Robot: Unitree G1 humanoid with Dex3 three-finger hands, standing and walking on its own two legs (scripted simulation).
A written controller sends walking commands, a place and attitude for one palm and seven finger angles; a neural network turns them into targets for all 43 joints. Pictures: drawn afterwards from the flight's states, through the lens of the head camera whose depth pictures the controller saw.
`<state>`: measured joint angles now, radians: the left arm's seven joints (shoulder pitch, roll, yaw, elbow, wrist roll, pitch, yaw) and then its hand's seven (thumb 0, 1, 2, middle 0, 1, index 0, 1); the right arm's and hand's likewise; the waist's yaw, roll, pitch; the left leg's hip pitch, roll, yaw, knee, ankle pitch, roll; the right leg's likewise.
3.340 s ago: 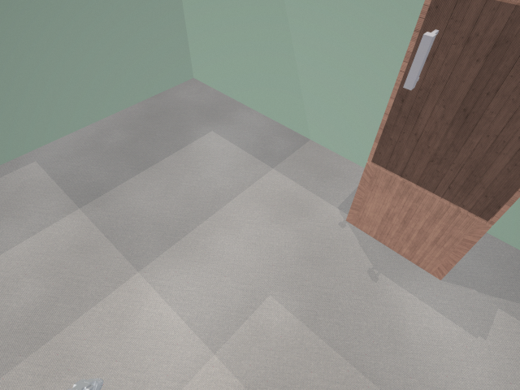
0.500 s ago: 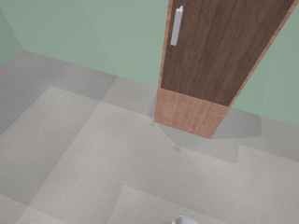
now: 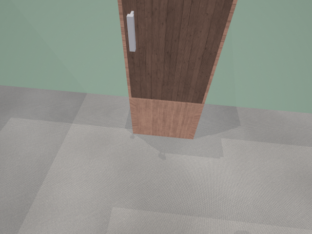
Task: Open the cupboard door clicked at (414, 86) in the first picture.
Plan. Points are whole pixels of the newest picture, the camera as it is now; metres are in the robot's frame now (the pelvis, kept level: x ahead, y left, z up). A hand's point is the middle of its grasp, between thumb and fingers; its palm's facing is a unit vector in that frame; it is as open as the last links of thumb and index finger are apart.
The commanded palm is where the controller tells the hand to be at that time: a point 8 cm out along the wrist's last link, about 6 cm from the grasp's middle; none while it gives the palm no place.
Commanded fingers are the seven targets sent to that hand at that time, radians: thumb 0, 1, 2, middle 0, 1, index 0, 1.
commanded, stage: take the last steps up to it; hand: left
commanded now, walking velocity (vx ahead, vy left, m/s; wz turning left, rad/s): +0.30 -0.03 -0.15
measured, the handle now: (132, 31) +0.87 +0.16 +0.08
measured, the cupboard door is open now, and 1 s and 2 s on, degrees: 0 0 0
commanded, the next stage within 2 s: come to a stop and stand still in 0.88 s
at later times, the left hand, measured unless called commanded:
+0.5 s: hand (107, 233) +0.15 +0.15 -0.17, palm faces -0.12 -0.98 -0.17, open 7.4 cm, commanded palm none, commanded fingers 0.00 0.90 0.90 -0.20 -0.30 -0.20 -0.30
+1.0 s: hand (115, 229) +0.17 +0.14 -0.19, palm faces +0.06 -0.99 -0.11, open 7.4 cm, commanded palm none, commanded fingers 0.00 0.90 0.90 -0.20 -0.30 -0.20 -0.30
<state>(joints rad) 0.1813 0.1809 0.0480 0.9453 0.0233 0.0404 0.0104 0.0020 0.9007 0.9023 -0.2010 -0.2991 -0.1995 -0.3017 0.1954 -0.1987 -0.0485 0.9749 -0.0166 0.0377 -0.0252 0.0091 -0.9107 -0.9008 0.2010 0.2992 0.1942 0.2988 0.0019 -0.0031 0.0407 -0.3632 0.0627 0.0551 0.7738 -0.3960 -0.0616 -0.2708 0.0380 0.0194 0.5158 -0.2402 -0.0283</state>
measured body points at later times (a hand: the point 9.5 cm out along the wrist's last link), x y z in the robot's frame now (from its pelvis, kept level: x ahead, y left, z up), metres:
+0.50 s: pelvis +0.07 -0.02 +0.00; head +0.09 -0.02 +0.45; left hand +0.16 +0.20 -0.15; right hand -0.07 -0.21 -0.14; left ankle +0.01 +0.12 -0.73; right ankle +0.11 -0.14 -0.72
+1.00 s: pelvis +0.24 -0.02 -0.01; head +0.26 +0.01 +0.44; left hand +0.17 +0.19 -0.18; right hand +0.34 -0.26 -0.14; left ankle +0.31 +0.07 -0.74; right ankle +0.12 -0.14 -0.71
